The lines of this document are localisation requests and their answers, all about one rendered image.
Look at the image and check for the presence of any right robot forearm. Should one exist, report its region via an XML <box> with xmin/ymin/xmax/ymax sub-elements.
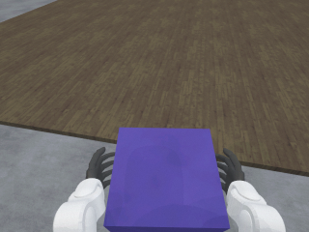
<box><xmin>226</xmin><ymin>180</ymin><xmax>286</xmax><ymax>232</ymax></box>

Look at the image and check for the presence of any carton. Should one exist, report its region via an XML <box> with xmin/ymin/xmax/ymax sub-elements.
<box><xmin>103</xmin><ymin>127</ymin><xmax>231</xmax><ymax>232</ymax></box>

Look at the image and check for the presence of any right robot hand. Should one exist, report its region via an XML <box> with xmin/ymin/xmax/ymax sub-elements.
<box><xmin>215</xmin><ymin>148</ymin><xmax>245</xmax><ymax>195</ymax></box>

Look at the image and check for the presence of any left robot forearm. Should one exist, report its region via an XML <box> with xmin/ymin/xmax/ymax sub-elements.
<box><xmin>52</xmin><ymin>178</ymin><xmax>106</xmax><ymax>232</ymax></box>

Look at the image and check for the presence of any left robot hand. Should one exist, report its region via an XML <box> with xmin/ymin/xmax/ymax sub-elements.
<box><xmin>85</xmin><ymin>147</ymin><xmax>115</xmax><ymax>189</ymax></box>

